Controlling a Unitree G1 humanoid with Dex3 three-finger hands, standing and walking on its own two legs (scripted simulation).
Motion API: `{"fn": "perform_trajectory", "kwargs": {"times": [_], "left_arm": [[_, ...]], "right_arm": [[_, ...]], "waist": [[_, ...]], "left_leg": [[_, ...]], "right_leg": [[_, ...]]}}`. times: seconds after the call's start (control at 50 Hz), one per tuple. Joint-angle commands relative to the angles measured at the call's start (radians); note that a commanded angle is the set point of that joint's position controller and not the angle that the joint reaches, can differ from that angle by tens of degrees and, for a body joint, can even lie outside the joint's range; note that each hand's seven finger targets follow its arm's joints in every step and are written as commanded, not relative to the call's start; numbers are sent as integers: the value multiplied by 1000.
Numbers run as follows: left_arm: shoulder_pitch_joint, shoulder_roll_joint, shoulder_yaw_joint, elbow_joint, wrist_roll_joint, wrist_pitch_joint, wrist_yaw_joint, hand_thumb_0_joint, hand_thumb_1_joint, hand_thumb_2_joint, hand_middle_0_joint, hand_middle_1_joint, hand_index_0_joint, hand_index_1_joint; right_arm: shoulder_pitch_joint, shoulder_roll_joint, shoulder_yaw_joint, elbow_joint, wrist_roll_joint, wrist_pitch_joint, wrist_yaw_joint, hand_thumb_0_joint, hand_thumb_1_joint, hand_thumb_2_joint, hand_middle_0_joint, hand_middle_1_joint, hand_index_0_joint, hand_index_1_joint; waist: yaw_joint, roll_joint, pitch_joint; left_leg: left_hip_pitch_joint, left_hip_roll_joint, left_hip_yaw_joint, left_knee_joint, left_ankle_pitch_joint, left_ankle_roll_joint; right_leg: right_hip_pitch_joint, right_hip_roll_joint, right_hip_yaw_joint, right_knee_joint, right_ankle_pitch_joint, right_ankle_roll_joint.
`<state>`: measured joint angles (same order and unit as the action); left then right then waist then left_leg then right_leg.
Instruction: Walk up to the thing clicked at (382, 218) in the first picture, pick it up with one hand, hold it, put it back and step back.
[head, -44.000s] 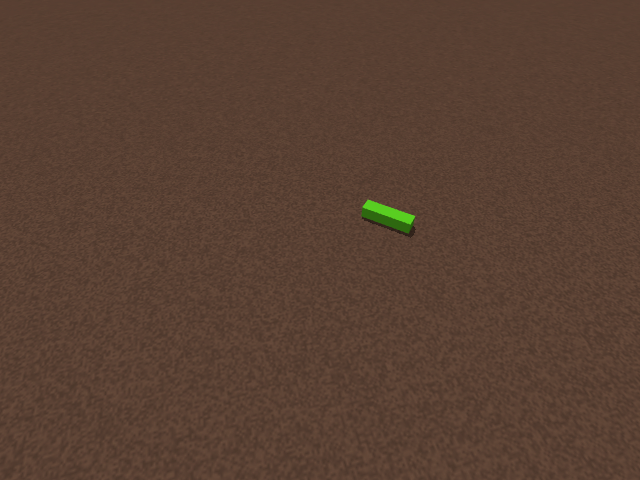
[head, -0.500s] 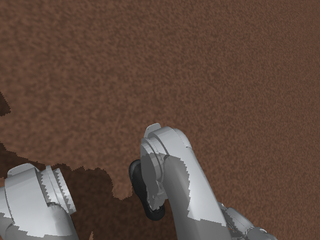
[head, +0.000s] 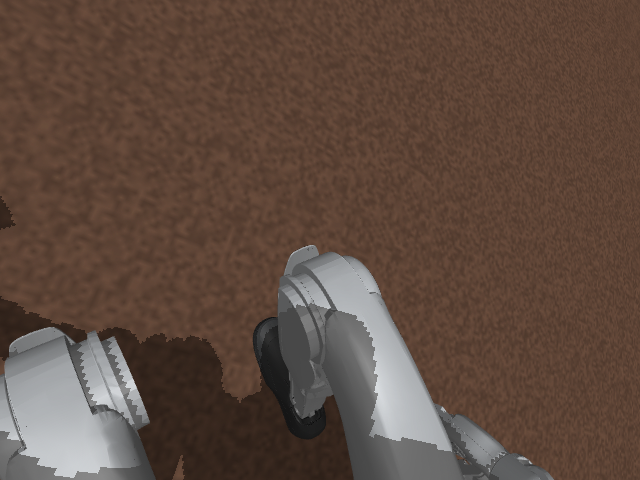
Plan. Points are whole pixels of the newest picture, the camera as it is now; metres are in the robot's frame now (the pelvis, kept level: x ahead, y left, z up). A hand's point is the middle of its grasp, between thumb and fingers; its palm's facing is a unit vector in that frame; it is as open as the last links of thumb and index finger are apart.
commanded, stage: open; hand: left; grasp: from above
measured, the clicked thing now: out of the picture +0.44 +0.36 -0.28
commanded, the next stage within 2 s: withdraw in 0.24 s
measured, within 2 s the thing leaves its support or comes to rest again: neither
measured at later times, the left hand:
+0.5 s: hand out of the picture +0.44 +0.36 -0.24, palm faces -0.40 -0.18 -0.90, open 14.0 cm
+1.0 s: hand out of the picture +0.42 +0.37 -0.08, palm faces -0.48 -0.15 -0.87, open 14.0 cm
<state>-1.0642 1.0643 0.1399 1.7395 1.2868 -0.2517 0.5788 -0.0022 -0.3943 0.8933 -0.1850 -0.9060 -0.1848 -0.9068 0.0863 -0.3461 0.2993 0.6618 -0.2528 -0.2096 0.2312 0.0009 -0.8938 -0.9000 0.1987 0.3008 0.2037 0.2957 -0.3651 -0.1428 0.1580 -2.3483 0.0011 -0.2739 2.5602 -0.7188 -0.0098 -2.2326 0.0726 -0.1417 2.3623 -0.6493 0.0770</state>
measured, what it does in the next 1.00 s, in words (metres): rises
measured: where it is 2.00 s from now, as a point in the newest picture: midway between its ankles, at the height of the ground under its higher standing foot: (221, 444)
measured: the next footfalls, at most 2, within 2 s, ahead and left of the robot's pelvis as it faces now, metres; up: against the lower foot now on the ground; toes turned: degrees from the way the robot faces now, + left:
none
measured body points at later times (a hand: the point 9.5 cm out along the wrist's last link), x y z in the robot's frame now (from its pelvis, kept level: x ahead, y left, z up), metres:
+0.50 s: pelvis +0.00 +0.00 +0.00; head +0.26 +0.15 +0.33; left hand +0.45 +0.37 -0.19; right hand +0.07 -0.25 -0.05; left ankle +0.06 +0.13 -0.27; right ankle +0.12 -0.13 -0.27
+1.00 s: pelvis -0.01 -0.01 +0.05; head +0.21 +0.09 +0.43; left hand +0.44 +0.37 -0.03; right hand +0.12 -0.27 -0.05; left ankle +0.06 +0.13 -0.27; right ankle +0.12 -0.13 -0.27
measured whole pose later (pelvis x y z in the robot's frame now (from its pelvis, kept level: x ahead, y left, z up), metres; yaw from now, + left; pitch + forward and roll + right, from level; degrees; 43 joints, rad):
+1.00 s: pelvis -0.01 -0.01 +0.05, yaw +6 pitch +32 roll -9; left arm -1.00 0.82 0.01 1.37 1.14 -0.17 0.16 0.00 -0.52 1.02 -0.08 -1.02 -0.07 -1.02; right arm 0.12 -0.31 0.11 0.65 -0.11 -0.04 0.16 0.00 -0.91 -0.90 0.20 0.30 0.20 0.29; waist -0.23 0.01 -0.03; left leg -2.25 0.00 -0.16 2.34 -0.66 -0.01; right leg -2.16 0.03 -0.06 2.23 -0.63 0.06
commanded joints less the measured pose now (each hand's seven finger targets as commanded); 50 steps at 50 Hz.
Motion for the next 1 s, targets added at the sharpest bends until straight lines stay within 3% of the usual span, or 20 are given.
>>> {"fn": "perform_trajectory", "kwargs": {"times": [0.0,0.16,0.18,0.24,0.28,0.34,0.36,0.38,0.4,0.5,0.54,0.56,0.6,0.64,0.7,0.76,0.8,0.84,0.9,0.98], "left_arm": [[-249,230,1,-124,-12,-8,36,0,-524,1003,-75,-1020,-72,-1023],[-222,221,-2,-125,-15,-1,38,0,-527,1000,-63,-1021,-61,-1022],[-210,243,24,-129,-14,1,44,0,-516,987,-62,-1030,-65,-1026],[-235,213,-11,-151,-13,4,36,0,-510,975,-60,-1036,-66,-1029],[-231,218,-6,-172,-24,5,42,0,-512,982,-62,-1032,-65,-1027],[-187,232,11,-119,-11,18,40,0,-517,988,-64,-1030,-74,-1018],[-204,204,-11,-140,-16,17,35,0,-515,988,-65,-1022,-74,-1012],[-210,239,17,-159,-17,17,37,0,-516,986,-65,-1023,-74,-1012],[-211,225,5,-178,-15,19,30,0,-525,993,-66,-1022,-72,-1015],[-218,235,36,-365,-22,17,-1,0,-530,997,-68,-1014,-71,-1011],[-181,243,74,-445,-28,27,-15,0,-538,1005,-69,-1011,-67,-1012],[-179,201,61,-497,-35,33,-28,0,-542,1006,-69,-1008,-65,-1011],[-117,153,53,-564,-56,55,-61,0,-540,1009,-69,-998,-63,-1004],[-108,74,10,-591,-78,83,-109,0,-537,1009,-67,-998,-62,-1003],[-132,-3,-30,-631,-104,121,-179,0,-520,1004,-69,-1000,-66,-1002],[-126,-104,-98,-581,-152,145,-258,0,-524,1012,-71,-1013,-68,-1016],[-154,-95,-108,-555,-179,139,-308,0,-526,1018,-70,-1017,-66,-1022],[-158,-101,-120,-512,-196,130,-359,0,-532,1027,-71,-1025,-64,-1033],[-182,-54,-120,-480,-171,97,-406,0,-533,1031,-73,-1033,-67,-1040],[-207,42,-73,-454,-130,23,-400,0,-535,1033,-73,-1032,-66,-1040]], "right_arm": [[182,-332,-103,12,8,0,-11,0,-887,-898,202,301,202,301],[180,-329,-102,15,4,0,-8,0,-885,-897,201,301,201,301],[200,-333,-103,21,2,3,-9,0,-884,-897,201,301,201,301],[180,-328,-104,8,6,0,-6,0,-885,-897,201,301,201,301],[178,-324,-104,21,10,4,-9,0,-885,-897,201,301,201,301],[187,-337,-107,13,5,4,-5,0,-899,-899,201,300,201,300],[178,-330,-108,4,12,4,-5,0,-899,-899,201,300,201,300],[187,-333,-109,14,10,6,-6,0,-900,-899,201,300,201,300],[178,-325,-111,8,12,4,-5,0,-902,-901,201,300,201,300],[184,-318,-143,2,19,11,-2,0,-904,-902,201,300,201,300],[184,-311,-177,3,34,17,1,0,-905,-904,201,301,201,301],[193,-300,-189,-4,36,20,5,0,-905,-904,201,301,201,301],[195,-286,-227,5,61,36,11,0,-903,-904,201,301,201,301],[215,-270,-248,21,82,56,17,0,-900,-903,200,300,200,300],[247,-257,-284,16,113,92,16,0,-897,-902,201,300,201,300],[284,-239,-297,25,134,127,0,0,-899,-902,200,300,200,300],[285,-232,-296,14,142,145,-17,0,-898,-902,200,300,200,300],[277,-225,-293,6,152,159,-39,0,-899,-903,200,300,200,300],[264,-222,-281,-12,157,176,-77,0,-898,-901,200,300,200,300],[230,-202,-243,-32,143,192,-105,0,-894,-900,200,300,200,300]], "waist": [[-49,559,-618],[-39,563,-643],[-40,557,-652],[-37,570,-643],[-19,595,-668],[-29,568,-648],[-28,560,-644],[-24,584,-658],[-14,602,-662],[22,691,-764],[63,737,-832],[61,756,-853],[114,784,-900],[117,751,-889],[111,634,-898],[74,437,-792],[57,339,-749],[64,281,-708],[73,253,-682],[95,269,-676]], "left_leg": [[504,39,114,-281,211,10],[517,43,110,-284,245,8],[525,42,105,-286,268,7],[516,40,111,-290,243,8],[542,41,106,-299,257,2],[519,40,111,-289,262,5],[515,39,111,-288,256,6],[527,38,111,-296,264,4],[545,39,112,-297,270,1],[621,35,116,-317,305,-12],[663,35,123,-334,308,-16],[671,31,131,-341,310,-17],[687,27,138,-380,306,-20],[674,23,147,-400,301,-15],[614,15,165,-427,259,7],[527,9,177,-438,215,34],[452,1,183,-438,183,50],[414,-3,181,-456,128,53],[397,-12,188,-458,86,51],[370,-16,209,-432,82,47]], "right_leg": [[317,23,-136,-167,230,-93],[331,27,-137,-167,251,-94],[344,26,-143,-167,273,-91],[325,28,-136,-167,250,-97],[319,28,-140,-158,258,-100],[330,28,-137,-160,263,-96],[315,28,-137,-159,258,-96],[331,25,-136,-161,262,-97],[318,25,-132,-156,263,-99],[308,13,-127,-142,281,-106],[296,10,-115,-143,267,-112],[301,7,-111,-153,271,-113],[270,2,-102,-155,259,-119],[243,-2,-87,-178,250,-118],[273,-4,-62,-234,242,-114],[333,0,-41,-315,228,-105],[376,0,-30,-343,198,-100],[380,-9,-19,-362,133,-103],[377,-14,-9,-377,70,-110],[390,-12,14,-366,26,-113]]}}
